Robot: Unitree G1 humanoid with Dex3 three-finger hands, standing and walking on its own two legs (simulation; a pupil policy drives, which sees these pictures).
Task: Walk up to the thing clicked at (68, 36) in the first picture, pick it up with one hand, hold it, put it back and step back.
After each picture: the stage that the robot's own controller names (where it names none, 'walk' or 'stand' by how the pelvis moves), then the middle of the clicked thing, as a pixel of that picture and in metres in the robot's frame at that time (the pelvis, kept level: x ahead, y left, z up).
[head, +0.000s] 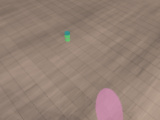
stand; (67, 36) +1.54 +0.21 -0.72
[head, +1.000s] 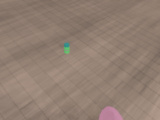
walk; (66, 48) +1.40 +0.13 -0.71
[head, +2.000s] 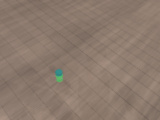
walk; (59, 75) +0.86 +0.18 -0.71
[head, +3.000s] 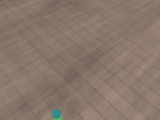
walk; (57, 116) +0.50 +0.18 -0.71
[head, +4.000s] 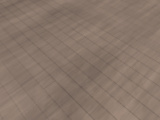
stand; out of the picture +0.36 +0.18 -0.71
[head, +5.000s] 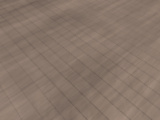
stand; out of the picture +0.35 +0.18 -0.72
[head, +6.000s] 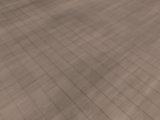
stand; out of the picture +0.37 +0.17 -0.73
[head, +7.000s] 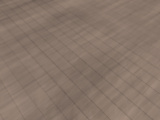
stand; out of the picture +0.35 +0.17 -0.73
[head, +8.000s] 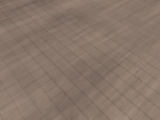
stand; out of the picture +0.35 +0.17 -0.73
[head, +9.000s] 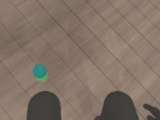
go down; (40, 73) +0.43 +0.19 -0.41
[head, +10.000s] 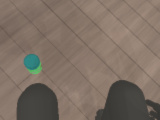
go down; (33, 64) +0.44 +0.21 -0.31
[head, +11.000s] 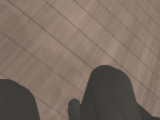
close in; out of the picture +0.43 +0.25 -0.23
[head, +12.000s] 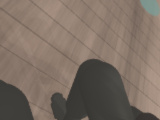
close; out of the picture +0.43 +0.26 -0.22
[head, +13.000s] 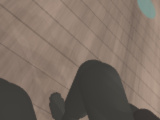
lift; out of the picture +0.41 +0.25 -0.23
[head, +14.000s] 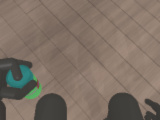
lift; (25, 83) +0.33 +0.20 -0.05
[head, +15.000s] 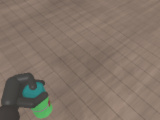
hold; (38, 100) +0.31 +0.17 -0.02
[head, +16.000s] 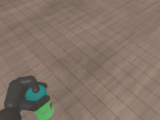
hold; (40, 102) +0.31 +0.16 -0.03
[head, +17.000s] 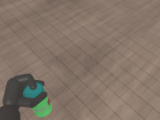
crouch; (38, 100) +0.32 +0.17 -0.05
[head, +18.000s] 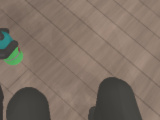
lower; (7, 49) +0.46 +0.21 -0.11
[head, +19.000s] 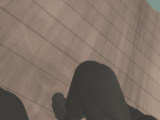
lower; out of the picture +0.43 +0.27 -0.23
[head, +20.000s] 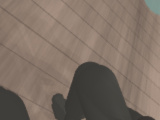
lower; out of the picture +0.43 +0.27 -0.23
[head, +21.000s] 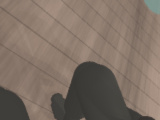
lower; out of the picture +0.43 +0.27 -0.24
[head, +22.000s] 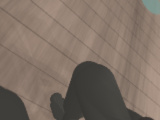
lower; out of the picture +0.43 +0.27 -0.24
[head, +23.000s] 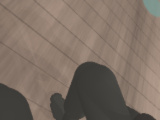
draw back; out of the picture +0.43 +0.25 -0.24
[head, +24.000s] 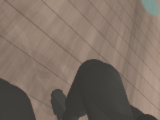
stand; out of the picture +0.42 +0.25 -0.23
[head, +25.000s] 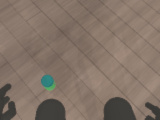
walk; (48, 82) +0.42 +0.19 -0.45
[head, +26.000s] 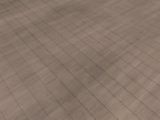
stand; out of the picture +0.36 +0.16 -0.66
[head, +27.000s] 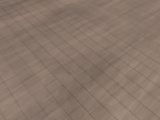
stand; out of the picture +0.38 +0.17 -0.67
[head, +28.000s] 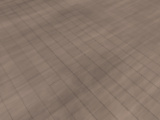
stand; out of the picture +0.38 +0.16 -0.71
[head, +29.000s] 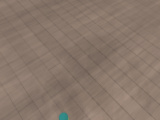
walk; (63, 119) +0.40 +0.12 -0.70
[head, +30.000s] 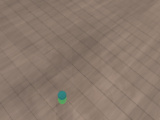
walk; (62, 97) +0.54 +0.12 -0.71
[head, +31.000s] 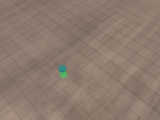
walk; (63, 71) +0.82 +0.24 -0.69
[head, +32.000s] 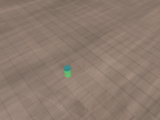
stand; (67, 71) +1.02 +0.16 -0.71
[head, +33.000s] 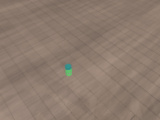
stand; (68, 69) +1.01 +0.16 -0.72
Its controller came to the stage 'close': yes
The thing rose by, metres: 0.68
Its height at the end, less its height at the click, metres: +0.00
